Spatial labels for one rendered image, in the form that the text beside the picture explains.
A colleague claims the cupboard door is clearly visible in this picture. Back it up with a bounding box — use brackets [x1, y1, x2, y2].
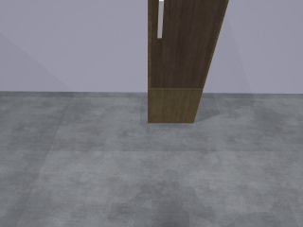
[151, 0, 226, 88]

